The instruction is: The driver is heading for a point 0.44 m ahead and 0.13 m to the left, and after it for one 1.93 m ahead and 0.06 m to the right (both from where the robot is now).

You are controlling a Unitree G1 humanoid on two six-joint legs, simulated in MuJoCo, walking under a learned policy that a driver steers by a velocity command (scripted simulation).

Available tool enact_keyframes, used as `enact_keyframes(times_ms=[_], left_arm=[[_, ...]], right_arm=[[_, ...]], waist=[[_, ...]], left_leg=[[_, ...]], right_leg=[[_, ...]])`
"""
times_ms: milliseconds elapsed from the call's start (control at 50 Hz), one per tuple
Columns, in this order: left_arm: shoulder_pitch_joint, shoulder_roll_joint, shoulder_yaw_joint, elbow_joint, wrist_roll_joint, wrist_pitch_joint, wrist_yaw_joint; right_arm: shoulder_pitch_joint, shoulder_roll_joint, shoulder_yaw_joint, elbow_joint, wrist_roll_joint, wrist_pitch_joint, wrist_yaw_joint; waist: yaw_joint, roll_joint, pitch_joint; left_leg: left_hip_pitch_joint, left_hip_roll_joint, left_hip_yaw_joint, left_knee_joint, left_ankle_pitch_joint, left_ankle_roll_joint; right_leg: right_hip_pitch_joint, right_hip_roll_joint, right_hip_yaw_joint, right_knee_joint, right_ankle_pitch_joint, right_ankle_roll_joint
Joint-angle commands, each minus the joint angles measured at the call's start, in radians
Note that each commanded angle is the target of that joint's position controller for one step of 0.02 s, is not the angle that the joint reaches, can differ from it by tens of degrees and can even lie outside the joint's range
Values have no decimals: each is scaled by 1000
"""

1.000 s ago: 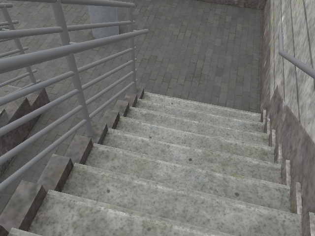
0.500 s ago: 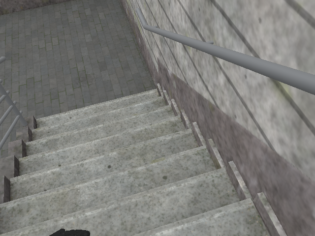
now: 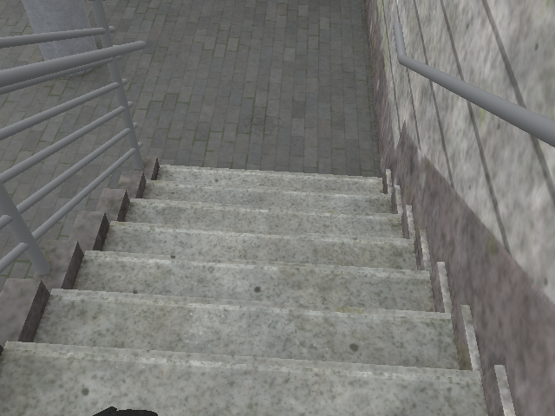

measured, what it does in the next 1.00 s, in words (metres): goes down, turning left: right foot, then left foot 0.16 m lower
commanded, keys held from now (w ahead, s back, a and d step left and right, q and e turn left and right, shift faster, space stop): w+q+shift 0.70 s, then w+e+shift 0.30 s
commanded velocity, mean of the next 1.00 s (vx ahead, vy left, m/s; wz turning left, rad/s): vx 0.81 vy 0.01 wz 0.70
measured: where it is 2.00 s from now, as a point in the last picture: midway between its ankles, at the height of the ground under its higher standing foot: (173, 285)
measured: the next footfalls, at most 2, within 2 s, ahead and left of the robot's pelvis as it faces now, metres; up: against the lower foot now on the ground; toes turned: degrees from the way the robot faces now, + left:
right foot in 0.26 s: +0.13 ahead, -0.21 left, +0.00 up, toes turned +19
left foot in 0.74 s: +0.31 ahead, +0.12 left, -0.16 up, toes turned +45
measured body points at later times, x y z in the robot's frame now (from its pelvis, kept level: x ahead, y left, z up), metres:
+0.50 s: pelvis +0.14 -0.07 -0.01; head +0.13 -0.08 +0.44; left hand +0.08 +0.23 -0.11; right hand +0.47 -0.22 -0.05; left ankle +0.19 +0.06 -0.63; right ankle +0.09 -0.22 -0.71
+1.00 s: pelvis +0.43 +0.11 -0.21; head +0.46 +0.10 +0.24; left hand +0.34 +0.37 -0.32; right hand +0.57 -0.07 -0.37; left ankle +0.29 +0.09 -0.87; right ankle +0.64 +0.10 -0.90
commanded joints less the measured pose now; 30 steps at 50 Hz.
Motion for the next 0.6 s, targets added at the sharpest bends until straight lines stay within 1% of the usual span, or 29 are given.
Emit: enact_keyframes(times_ms=[20, 40, 60, 80, 120, 140, 160, 180, 200, 220, 240, 260, 280, 300, 320, 340, 360, 380, 400, 420, 440, 460, 480, 500, 520, 540, 560, 580, 600], left_arm=[[74, 34, 1, -33, 27, 11, -26], [60, 32, -4, -43, 25, 11, -30], [29, 30, -9, -51, 36, 1, -26], [6, 23, -15, -63, 33, -10, -22], [-4, 14, -17, -76, 29, -26, -19], [-7, 15, -16, -78, 22, -29, -32], [4, 177, 58, -47, -54, -13, -12], [31, 181, 64, -33, -86, -19, -15], [14, 181, 79, -24, -100, -29, -12], [36, 177, 86, -14, -99, -26, -12], [50, 156, 85, -17, -111, -26, -3], [166, 144, 91, 14, -114, -24, 3], [348, 129, 95, 71, -106, -24, 10], [378, 247, 132, 73, -68, -37, 14], [288, 253, 134, 58, -75, -42, 14], [284, 245, 142, 37, -74, -52, 23], [232, 226, 139, 13, -65, -52, 22], [149, 207, 132, 10, -42, -53, 23], [134, 205, 126, 21, -27, -58, 19], [130, 215, 130, 32, -38, -60, 12], [127, 224, 132, 39, -40, -56, 6], [134, 215, 133, 56, -46, -71, 1], [139, 182, 120, 55, -40, -83, -11], [198, 177, 119, 80, -40, -93, -16], [224, 163, 116, 106, -30, -93, -18], [221, 160, 112, 122, -33, -101, -12], [235, 166, 112, 146, -32, -109, -10], [232, 154, 115, 162, -34, -103, -12], [226, 150, 114, 176, -36, -104, -11]], right_arm=[[88, -142, -22, -8, -25, -30, 0], [85, -143, -19, -3, -28, -35, -3], [104, -108, -5, 3, -28, -41, -9], [96, -89, 2, 2, -28, -43, -11], [35, -79, 9, -24, -20, -47, -9], [-54, -103, -6, -65, -5, -52, -5], [-75, -250, -90, -83, 62, 46, -58], [-117, -236, -88, -109, 35, 84, -65], [-125, -185, -81, -111, 22, 94, -62], [-153, -156, -75, -122, 24, 100, -61], [-221, -144, -70, -152, 26, 105, -60], [-315, -133, -67, -183, 28, 108, -64], [-419, -100, -58, -204, 32, 105, -62], [-402, -31, -48, -246, 63, 100, -60], [-360, -35, -46, -245, 22, 99, -74], [-416, -89, -58, -250, -9, 98, -70], [-515, -131, -67, -276, -11, 96, -55], [-541, -157, -73, -283, -8, 98, -33], [-536, -158, -78, -278, -2, 108, -18], [-517, -161, -82, -276, 6, 127, -1], [-483, -162, -87, -259, 6, 147, 3], [-506, -134, -75, -260, 4, 149, 5], [-464, -163, -84, -236, 12, 141, 8], [-498, -153, -83, -232, 2, 132, 14], [-531, -138, -81, -220, 6, 124, 20], [-564, -138, -77, -227, 8, 115, 23], [-576, -131, -78, -216, 9, 109, 27], [-571, -112, -78, -190, 28, 114, 25], [-542, -113, -79, -169, 46, 109, 28]], waist=[[47, 96, -57], [43, 73, -50], [18, 67, -26], [-1, 84, 3], [0, 114, 30], [3, 126, 24], [8, 83, -73], [2, 189, -57], [-1, 184, -30], [8, 195, -34], [32, 193, -39], [116, 156, -41], [237, 92, -42], [230, -266, -53], [134, -355, 3], [163, -262, -7], [161, -94, 74], [121, -68, 150], [103, -62, 155], [76, -64, 146], [56, -74, 125], [53, -101, 135], [45, -55, 124], [79, -48, 114], [95, -58, 136], [87, -34, 168], [93, -43, 163], [94, -35, 186], [85, -29, 190]], left_leg=[[122, 258, -561, -290, -240, 131], [169, 246, -542, -255, -220, 123], [183, 219, -520, -215, -212, 111], [184, 209, -520, -189, -203, 109], [158, 205, -548, -153, -156, 124], [126, 190, -553, -149, -136, 134], [211, 216, -561, -278, 41, 190], [160, 225, -564, -239, 225, 199], [151, 201, -563, -167, 251, 197], [122, 202, -539, -124, 264, 186], [31, 190, -509, -68, 314, 163], [-141, 167, -463, 38, 362, 129], [-339, 100, -372, 207, 339, 73], [-529, -53, -178, 511, 141, -20], [-651, 12, -64, 619, -136, -30], [-700, 103, -13, 640, -85, -38], [-642, 163, 7, 608, -14, -49], [-594, 239, -2, 561, 89, -51], [-495, 226, 58, 564, 183, -52], [-415, 222, 86, 595, 238, -48], [-386, 214, 139, 629, 275, -37], [-491, 272, 44, 606, 383, -34], [-464, 230, 78, 451, 506, -49], [-414, 217, 143, 418, 592, -47], [-410, 206, 199, 391, 622, -42], [-323, 231, 189, 253, 727, -43], [-253, 227, 241, 219, 786, -37], [-161, 246, 255, 108, 841, -27], [-57, 254, 290, 27, 878, -23]], right_leg=[[14, -26, -23, -23, 67, -13], [-20, -19, -19, -31, 57, -23], [-28, -9, -22, -66, 41, -33], [-23, 0, -21, -94, 18, -44], [23, 11, -17, -156, -17, -64], [85, 19, -33, -204, -36, -74], [167, 41, -35, -399, -33, -105], [282, 41, -41, -449, 10, -106], [303, 46, -13, -500, 131, -94], [368, 53, -21, -546, 120, -91], [492, 60, -26, -585, 86, -86], [709, 67, -29, -661, 61, -79], [984, 78, -61, -790, 96, -71], [1117, -140, 254, -990, -9, -127], [1063, -300, 422, -1058, -42, -192], [994, -373, 531, -1145, -350, -276], [829, -351, 500, -1189, -435, -297], [714, -353, 410, -1139, -397, -301], [626, -309, 283, -1123, -315, -295], [559, -278, 186, -1121, -232, -272], [563, -255, 97, -1095, -154, -250], [637, -248, 78, -1038, -270, -218], [639, -195, -38, -1007, -284, -183], [638, -195, -72, -1011, -275, -180], [642, -192, -100, -1009, -277, -180], [578, -173, -170, -1004, -309, -150], [578, -179, -189, -1009, -320, -146], [529, -171, -251, -1001, -315, -140], [521, -164, -295, -986, -315, -137]])
Keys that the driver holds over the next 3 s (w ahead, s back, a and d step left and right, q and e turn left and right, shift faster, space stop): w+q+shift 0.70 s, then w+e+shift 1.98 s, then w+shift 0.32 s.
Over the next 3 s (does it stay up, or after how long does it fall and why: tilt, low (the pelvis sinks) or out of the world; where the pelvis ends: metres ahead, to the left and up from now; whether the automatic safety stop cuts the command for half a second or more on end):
stays up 1.98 -0.04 -1.10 its command is cut before an obstacle after 1.0 s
